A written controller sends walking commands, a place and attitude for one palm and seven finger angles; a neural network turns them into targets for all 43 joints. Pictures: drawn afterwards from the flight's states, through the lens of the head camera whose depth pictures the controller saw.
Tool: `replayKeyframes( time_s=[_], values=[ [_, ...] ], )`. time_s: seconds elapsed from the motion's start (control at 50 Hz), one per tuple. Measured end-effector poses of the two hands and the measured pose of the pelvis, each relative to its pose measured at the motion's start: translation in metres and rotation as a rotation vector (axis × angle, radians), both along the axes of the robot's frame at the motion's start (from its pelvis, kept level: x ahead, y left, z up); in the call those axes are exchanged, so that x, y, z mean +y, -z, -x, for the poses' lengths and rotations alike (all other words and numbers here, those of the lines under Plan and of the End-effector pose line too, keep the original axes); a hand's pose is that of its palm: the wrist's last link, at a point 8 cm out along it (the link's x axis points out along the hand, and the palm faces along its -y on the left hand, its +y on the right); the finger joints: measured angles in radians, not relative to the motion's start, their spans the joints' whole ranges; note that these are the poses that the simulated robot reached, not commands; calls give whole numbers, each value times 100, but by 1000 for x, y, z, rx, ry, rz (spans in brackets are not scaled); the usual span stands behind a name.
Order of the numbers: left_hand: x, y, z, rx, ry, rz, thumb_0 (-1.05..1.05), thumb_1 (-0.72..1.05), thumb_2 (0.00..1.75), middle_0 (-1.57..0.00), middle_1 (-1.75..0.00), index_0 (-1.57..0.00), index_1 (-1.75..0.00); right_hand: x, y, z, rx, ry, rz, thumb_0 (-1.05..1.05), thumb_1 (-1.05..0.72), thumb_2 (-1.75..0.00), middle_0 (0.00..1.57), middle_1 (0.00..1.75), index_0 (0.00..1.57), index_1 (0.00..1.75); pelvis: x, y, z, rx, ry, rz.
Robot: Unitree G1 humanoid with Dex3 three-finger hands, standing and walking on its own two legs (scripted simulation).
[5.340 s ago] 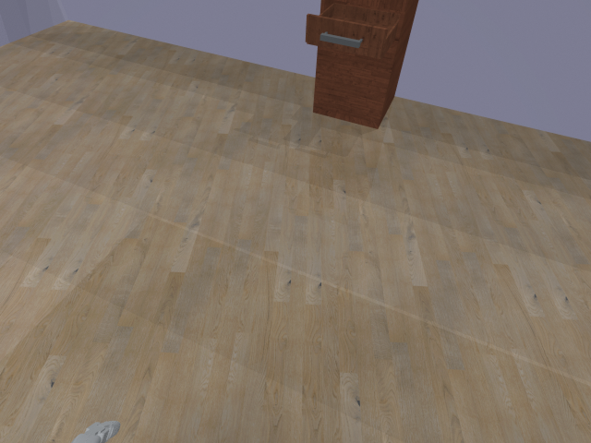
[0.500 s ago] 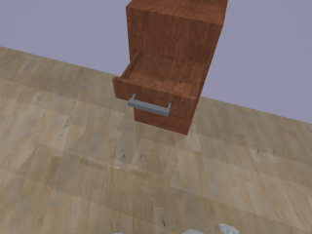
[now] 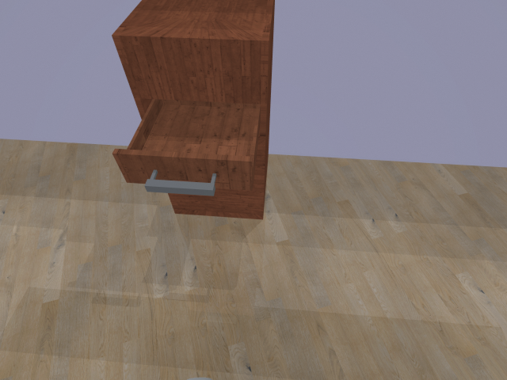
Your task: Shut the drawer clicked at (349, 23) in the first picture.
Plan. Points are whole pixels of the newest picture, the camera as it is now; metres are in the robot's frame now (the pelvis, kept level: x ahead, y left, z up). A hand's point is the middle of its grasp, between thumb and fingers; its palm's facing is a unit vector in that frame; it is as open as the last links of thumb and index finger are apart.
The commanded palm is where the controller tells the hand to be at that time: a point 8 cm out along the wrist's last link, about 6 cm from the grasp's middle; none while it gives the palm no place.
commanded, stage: take the last steps up to it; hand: left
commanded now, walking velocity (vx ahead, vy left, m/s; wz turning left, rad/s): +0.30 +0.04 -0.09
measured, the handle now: (182, 181) +0.63 +0.24 -0.18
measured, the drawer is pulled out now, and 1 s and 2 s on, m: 0.26 0.26 0.26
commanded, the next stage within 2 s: come to a stop and stand still in 1.12 s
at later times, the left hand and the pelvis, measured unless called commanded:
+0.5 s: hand out of the picture +0.11 +0.18 -0.17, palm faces -0.10 -0.97 -0.21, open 7.4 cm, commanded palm none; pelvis +0.04 +0.00 +0.00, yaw -6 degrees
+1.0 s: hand out of the picture +0.10 +0.16 -0.18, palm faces +0.09 -0.99 -0.14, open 7.4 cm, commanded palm none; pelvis +0.18 +0.01 +0.00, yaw -2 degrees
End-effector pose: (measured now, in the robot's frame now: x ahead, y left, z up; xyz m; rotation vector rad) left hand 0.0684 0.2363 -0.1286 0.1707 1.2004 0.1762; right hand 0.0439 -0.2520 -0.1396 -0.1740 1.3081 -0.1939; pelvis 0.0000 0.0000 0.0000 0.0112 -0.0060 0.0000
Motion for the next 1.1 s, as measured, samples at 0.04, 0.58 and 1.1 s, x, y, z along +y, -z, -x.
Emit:
replayKeyframes(
  time_s=[0.04, 0.58, 1.1],
  values=[
    [1, 5, 4, 8, 5, 19, 0, 91, 90, -20, -30, -20, -30, 7, -2, 4, -9, 2, 5, 0, -91, -90, 20, 30, 20, 30, 5, 1, 4, -2, 10, 9],
    [-33, 9, -72, 2, 115, 15, 1, 91, 90, -20, -30, -20, -30, 36, 18, 100, 274, 188, -144, 0, -91, -90, 20, 30, 20, 30, -21, 10, -56, -22, 79, 2],
    [10, 34, -68, 398, -91, 108, 1, 91, 90, -20, -30, -20, -30, 57, -6, -272, -183, -95, -10, 0, -91, -90, 20, 30, 20, 30, 35, 13, -216, -14, 54, 25]
  ],
)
